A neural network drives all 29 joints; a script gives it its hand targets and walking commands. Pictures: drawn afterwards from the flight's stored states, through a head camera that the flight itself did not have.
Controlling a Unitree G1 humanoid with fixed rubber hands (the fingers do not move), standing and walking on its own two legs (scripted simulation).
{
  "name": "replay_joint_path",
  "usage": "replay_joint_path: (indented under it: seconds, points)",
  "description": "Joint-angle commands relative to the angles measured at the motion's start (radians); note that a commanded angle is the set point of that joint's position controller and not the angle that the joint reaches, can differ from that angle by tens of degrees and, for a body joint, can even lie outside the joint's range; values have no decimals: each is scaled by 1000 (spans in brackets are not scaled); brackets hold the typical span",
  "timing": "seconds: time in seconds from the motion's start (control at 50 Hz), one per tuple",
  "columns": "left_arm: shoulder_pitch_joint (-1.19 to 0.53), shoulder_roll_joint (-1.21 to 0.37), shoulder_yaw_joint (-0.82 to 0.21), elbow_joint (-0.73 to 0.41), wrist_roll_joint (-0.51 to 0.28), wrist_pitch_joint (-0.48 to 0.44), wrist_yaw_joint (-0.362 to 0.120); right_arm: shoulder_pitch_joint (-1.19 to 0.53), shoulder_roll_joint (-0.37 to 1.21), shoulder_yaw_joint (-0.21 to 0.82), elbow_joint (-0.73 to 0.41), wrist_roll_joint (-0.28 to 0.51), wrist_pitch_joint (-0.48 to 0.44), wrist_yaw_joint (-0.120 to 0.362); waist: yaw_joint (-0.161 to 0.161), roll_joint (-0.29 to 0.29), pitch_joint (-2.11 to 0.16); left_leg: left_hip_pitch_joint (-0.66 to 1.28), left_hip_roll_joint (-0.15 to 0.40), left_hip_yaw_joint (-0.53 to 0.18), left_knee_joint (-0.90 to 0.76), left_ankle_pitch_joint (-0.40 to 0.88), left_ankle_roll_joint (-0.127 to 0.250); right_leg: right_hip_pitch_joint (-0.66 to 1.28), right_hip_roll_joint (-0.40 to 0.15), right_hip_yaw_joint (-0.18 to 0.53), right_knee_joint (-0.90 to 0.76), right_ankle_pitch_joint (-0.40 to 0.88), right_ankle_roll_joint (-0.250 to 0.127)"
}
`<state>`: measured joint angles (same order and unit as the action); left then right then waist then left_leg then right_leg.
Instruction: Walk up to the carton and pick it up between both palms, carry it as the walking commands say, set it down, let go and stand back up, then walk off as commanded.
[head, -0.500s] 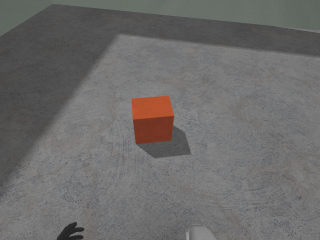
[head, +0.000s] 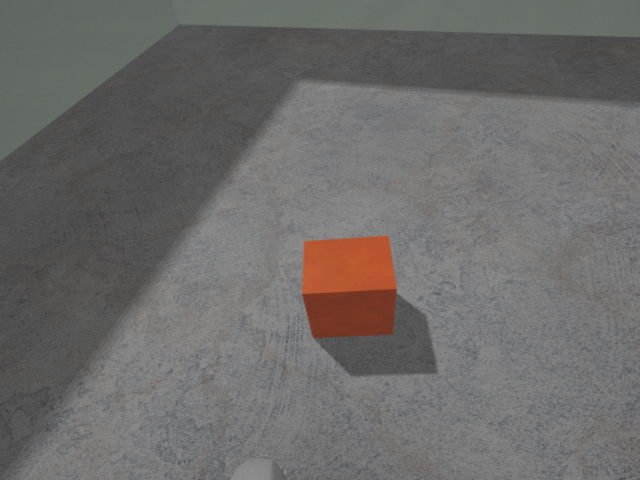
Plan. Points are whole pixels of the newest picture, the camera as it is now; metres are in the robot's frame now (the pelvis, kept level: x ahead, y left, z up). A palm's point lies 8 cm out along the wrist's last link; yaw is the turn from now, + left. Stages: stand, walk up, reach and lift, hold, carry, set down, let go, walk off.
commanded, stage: walk up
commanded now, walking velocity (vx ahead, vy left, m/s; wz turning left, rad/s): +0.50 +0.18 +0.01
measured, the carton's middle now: (349, 288) +0.81 +0.02 -0.64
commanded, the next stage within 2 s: none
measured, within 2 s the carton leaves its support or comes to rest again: neither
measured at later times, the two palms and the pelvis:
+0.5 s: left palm (126, 392) +0.27 +0.36 -0.14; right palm (461, 406) +0.25 -0.16 -0.10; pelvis +0.20 +0.11 -0.01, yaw +2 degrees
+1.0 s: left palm (196, 311) +0.40 +0.26 -0.10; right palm (503, 375) +0.32 -0.25 -0.16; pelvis +0.30 +0.00 -0.01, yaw +0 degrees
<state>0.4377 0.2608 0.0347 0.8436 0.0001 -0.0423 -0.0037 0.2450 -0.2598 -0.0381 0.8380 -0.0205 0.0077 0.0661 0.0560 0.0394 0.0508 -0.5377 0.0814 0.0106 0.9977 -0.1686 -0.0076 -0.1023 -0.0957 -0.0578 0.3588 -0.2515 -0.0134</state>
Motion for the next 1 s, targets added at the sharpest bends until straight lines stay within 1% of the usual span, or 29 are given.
replay_joint_path:
  seconds: [0.0,0.02,0.06,0.08,0.1,0.12,0.16,0.18,0.2,0.22,0.24,0.26,0.28,0.32,0.36,0.46,0.58,0.7,0.72,0.74,0.76,0.8,0.82,0.84,0.86,0.88,0.9,0.94,0.98]
  points:
    - [54,155,43,5,25,-34,15,-110,-42,-11,-55,-7,-1,23,3,-224,28,-154,8,18,-200,109,-36,138,-194,100,-161,239,-43]
    - [96,159,45,5,24,-35,15,-178,-35,-8,-69,-4,-7,24,39,-180,14,-130,3,29,-257,99,-31,180,-204,98,-156,311,-51]
    - [71,169,45,8,28,-25,14,-195,-23,2,-71,1,-12,21,33,-227,17,-93,-8,58,-375,37,-39,195,-212,82,-126,347,-69]
    - [53,178,47,1,27,-21,18,-223,-28,2,-71,-3,-16,20,24,-169,50,-84,-9,48,-424,32,-28,178,-222,93,-113,414,-66]
    - [65,186,48,7,23,-18,16,-211,-19,5,-72,1,-18,15,33,-227,-3,-71,-29,89,-453,4,-22,230,-231,61,-72,479,-68]
    - [41,180,45,6,21,-18,16,-180,-27,5,-69,-5,-24,12,11,-277,-59,28,-32,88,-518,-9,-7,197,-227,47,-36,496,-46]
    - [-9,202,47,-2,12,-13,17,-28,-67,-10,4,-19,-43,-7,-57,-178,-184,259,-76,109,-642,50,22,195,-179,-11,188,633,-25]
    - [5,167,37,-14,10,-14,15,116,-127,-27,48,-29,-56,-13,-107,-62,-281,496,-34,71,-620,124,55,58,-123,-30,358,453,0]
    - [3,129,36,-48,6,-14,8,282,-243,-62,70,-29,-63,-25,-169,155,-375,739,211,-204,-602,273,109,-188,-14,-43,584,53,43]
    - [56,98,41,-56,17,-14,4,351,-312,-88,98,-16,-61,-39,-157,284,-444,925,334,-447,-628,328,169,-428,105,8,766,-358,52]
    - [41,88,37,-9,29,-5,9,363,-286,-77,92,-3,-68,-47,-163,103,-390,834,412,-537,-648,391,154,-414,55,77,838,-365,31]
    - [11,78,35,6,23,8,9,259,-205,-58,83,1,-71,-51,-131,-32,-254,704,351,-428,-660,358,167,-421,-3,99,811,-263,31]
    - [23,66,33,3,16,3,6,164,-159,-48,63,8,-75,-55,-99,-3,-183,584,306,-310,-652,449,162,-409,-15,94,828,-204,28]
    - [0,44,27,43,26,35,-3,157,-114,-26,49,9,-82,-57,-71,-10,-94,425,269,-282,-690,520,79,-318,-8,85,747,-173,37]
    - [-21,42,31,32,24,65,-17,110,-129,-26,50,-1,-77,-69,-44,89,11,280,223,-262,-746,392,51,-274,-3,106,702,-101,56]
    - [-96,70,29,48,29,90,-32,122,-151,-44,40,6,-64,-76,-66,141,-25,350,191,-168,-816,50,-1,-345,32,49,692,71,65]
    - [-242,74,33,9,39,100,-48,174,-171,-56,13,1,-45,-81,-105,117,16,355,210,-202,-869,-241,47,-453,10,47,679,87,88]
    - [-341,51,19,-57,30,82,-39,251,-147,-46,35,-3,-49,-82,-141,108,-57,589,245,-262,-802,-46,148,-505,14,46,431,5,84]
    - [-340,45,17,-71,28,65,-32,252,-158,-43,43,-5,-52,-82,-139,56,-83,597,265,-233,-762,37,163,-484,4,48,371,-45,80]
    - [-395,40,9,-83,19,56,-35,245,-175,-50,49,-14,-51,-81,-162,102,-70,600,232,-194,-752,47,162,-458,7,37,303,-92,76]
    - [-374,6,0,-92,11,29,-32,229,-143,-34,77,-12,-43,-76,-138,165,-116,530,162,-95,-723,69,155,-324,31,-5,193,-104,60]
    - [-180,26,10,-26,9,4,-14,153,-134,-29,69,5,-37,-69,-64,84,-197,477,84,9,-585,128,95,-89,62,-50,-2,108,65]
    - [-124,56,25,26,19,0,-9,176,-92,-25,70,9,-42,-67,-50,3,-237,389,47,27,-529,48,69,81,36,-20,16,121,56]
    - [-61,120,44,44,33,-8,-6,216,-35,-12,78,9,-47,-61,-29,-115,-273,267,-5,68,-409,-122,38,205,-87,103,16,208,23]
    - [-6,214,61,57,39,-5,0,157,-16,-9,34,1,-47,-57,16,-373,-260,70,-73,80,-207,-392,0,250,-287,363,-52,247,-37]
    - [16,229,52,47,35,2,9,96,-49,-14,10,-4,-28,-61,35,-331,-189,26,-56,13,-98,-422,0,177,-376,469,-144,97,-77]
    - [-22,221,37,41,29,14,19,102,-73,-17,36,-14,-7,-63,20,-195,-124,54,-46,-41,-65,-382,-10,118,-379,457,-132,325,-54]
    - [-122,181,39,9,10,19,32,168,-88,-19,57,8,34,-58,-53,-231,-89,99,-26,-86,-76,-311,-31,63,-269,270,4,858,-26]
    - [-47,165,37,24,13,18,40,174,-78,-18,71,12,49,-48,-47,-217,-161,160,-61,-57,-7,-241,-36,73,-233,219,49,979,27]
